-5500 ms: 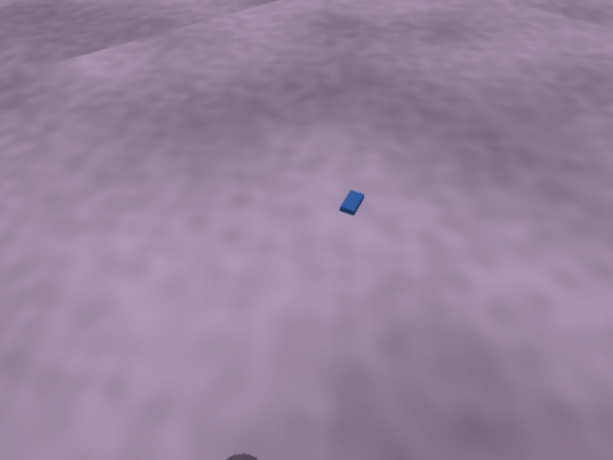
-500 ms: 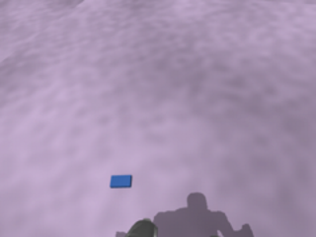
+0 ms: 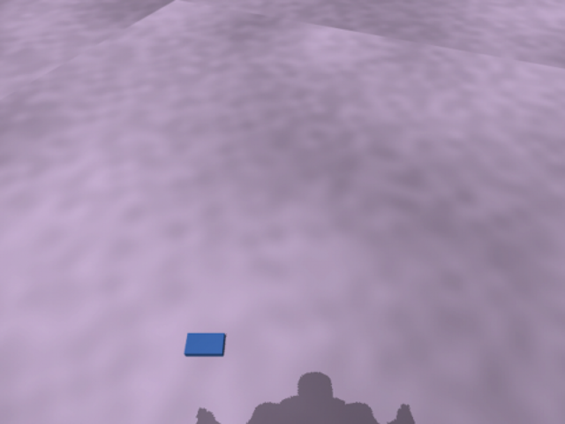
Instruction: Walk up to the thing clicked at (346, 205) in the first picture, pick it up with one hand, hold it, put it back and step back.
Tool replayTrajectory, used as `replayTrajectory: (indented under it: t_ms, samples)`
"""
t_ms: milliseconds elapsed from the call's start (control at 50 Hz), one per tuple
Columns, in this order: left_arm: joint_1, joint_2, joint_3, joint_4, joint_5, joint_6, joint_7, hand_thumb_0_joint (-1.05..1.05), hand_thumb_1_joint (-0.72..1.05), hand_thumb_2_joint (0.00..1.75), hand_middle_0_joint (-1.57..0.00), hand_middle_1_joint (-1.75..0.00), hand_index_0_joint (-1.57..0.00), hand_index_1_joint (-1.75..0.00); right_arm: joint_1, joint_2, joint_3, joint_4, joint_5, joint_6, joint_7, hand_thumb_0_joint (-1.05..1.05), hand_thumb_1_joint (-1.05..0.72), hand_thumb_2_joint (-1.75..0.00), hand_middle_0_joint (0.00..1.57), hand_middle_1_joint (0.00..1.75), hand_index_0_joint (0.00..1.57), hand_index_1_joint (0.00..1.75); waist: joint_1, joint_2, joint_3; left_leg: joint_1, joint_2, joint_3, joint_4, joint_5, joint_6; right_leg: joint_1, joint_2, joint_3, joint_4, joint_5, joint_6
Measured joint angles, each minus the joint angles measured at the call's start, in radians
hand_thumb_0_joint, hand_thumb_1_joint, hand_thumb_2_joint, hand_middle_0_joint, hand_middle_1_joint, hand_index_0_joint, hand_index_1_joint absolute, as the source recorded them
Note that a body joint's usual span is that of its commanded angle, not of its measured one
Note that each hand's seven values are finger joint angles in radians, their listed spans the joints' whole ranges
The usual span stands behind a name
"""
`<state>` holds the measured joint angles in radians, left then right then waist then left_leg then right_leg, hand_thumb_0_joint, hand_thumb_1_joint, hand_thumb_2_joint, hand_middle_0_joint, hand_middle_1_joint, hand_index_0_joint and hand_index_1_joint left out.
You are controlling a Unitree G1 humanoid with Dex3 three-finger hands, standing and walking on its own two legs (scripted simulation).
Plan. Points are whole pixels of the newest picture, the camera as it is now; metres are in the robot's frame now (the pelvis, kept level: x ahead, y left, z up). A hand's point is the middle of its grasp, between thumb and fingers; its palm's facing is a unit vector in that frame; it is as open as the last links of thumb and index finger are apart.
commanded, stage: walk up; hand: left
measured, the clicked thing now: (205, 344) +0.48 +0.30 -0.74
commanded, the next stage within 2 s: stand in 0.90 s
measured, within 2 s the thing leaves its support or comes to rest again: neither
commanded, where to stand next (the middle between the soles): +0.06 +0.01 m, yaw -2 degrees
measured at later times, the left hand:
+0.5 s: hand out of the picture +0.09 +0.25 -0.13, palm faces +0.00 -0.94 -0.33, open 7.4 cm
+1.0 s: hand out of the picture +0.09 +0.24 -0.13, palm faces +0.01 -0.95 -0.33, open 7.4 cm
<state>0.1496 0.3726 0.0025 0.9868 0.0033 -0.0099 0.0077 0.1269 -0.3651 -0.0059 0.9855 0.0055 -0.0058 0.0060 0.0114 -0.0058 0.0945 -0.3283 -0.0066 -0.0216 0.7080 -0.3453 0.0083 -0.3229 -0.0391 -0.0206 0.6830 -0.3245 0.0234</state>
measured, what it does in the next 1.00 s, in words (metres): stands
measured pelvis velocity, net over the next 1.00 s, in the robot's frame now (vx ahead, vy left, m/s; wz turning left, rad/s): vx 0.01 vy -0.01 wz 0.00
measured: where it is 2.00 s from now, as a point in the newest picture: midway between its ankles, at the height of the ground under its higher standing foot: outside the picture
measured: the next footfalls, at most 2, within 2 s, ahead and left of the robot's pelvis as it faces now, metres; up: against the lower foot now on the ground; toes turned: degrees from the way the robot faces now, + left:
none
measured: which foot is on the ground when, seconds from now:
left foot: down 0.00-1.00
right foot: down 0.00-1.00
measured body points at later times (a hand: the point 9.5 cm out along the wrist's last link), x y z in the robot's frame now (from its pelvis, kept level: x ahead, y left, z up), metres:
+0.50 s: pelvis +0.00 -0.01 +0.03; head +0.01 +0.00 +0.48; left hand +0.09 +0.30 -0.10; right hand +0.10 -0.31 -0.10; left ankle +0.02 +0.11 -0.72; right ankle +0.03 -0.14 -0.72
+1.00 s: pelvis +0.01 -0.01 +0.03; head +0.02 -0.01 +0.48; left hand +0.09 +0.29 -0.11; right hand +0.10 -0.31 -0.10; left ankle +0.02 +0.11 -0.72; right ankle +0.03 -0.14 -0.72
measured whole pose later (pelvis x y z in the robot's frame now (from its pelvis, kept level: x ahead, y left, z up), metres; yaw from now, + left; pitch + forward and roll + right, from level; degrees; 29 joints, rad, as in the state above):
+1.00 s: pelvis +0.01 -0.01 +0.03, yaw +0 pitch -2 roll +0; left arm 0.07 0.34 0.01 1.17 0.00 0.00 -0.01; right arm 0.07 -0.34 0.00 1.16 -0.01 -0.01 0.01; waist 0.01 0.00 0.05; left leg -0.13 0.00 -0.03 0.33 -0.16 -0.01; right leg -0.14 -0.03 -0.03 0.33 -0.16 0.02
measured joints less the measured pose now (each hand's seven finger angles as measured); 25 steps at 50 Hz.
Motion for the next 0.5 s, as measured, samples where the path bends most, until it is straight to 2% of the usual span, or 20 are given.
replayTrajectory:
  t_ms: [140,320,500]
  samples:
    - [-0.048,0.001,-0.006,0.056,-0.010,-0.004,-0.008,0.00,0.90,0.90,-0.20,-0.30,-0.21,-0.30,-0.022,0.017,0.021,0.074,0.001,-0.010,0.004,0.01,-0.91,-0.90,0.20,0.30,0.20,0.30,-0.002,-0.003,-0.001,0.061,0.006,-0.003,-0.112,0.056,-0.005,0.066,0.006,-0.005,-0.120,0.060,0.000]
    - [-0.097,-0.009,-0.008,0.118,-0.011,0.003,-0.012,0.00,0.90,0.90,-0.20,-0.30,-0.21,-0.30,-0.065,0.008,0.016,0.133,-0.001,-0.007,0.004,0.01,-0.91,-0.90,0.20,0.30,0.20,0.30,-0.006,0.003,-0.020,0.126,0.002,-0.005,-0.240,0.127,-0.008,0.128,0.003,-0.009,-0.239,0.124,0.001]
    - [-0.098,-0.016,0.001,0.163,-0.003,0.004,-0.020,0.00,0.90,0.90,-0.20,-0.30,-0.21,-0.30,-0.074,0.007,0.012,0.163,-0.009,-0.008,0.010,0.01,-0.91,-0.90,0.20,0.30,0.20,0.30,-0.007,0.003,-0.035,0.159,0.004,-0.007,-0.327,0.174,-0.013,0.158,0.004,-0.012,-0.318,0.166,-0.002]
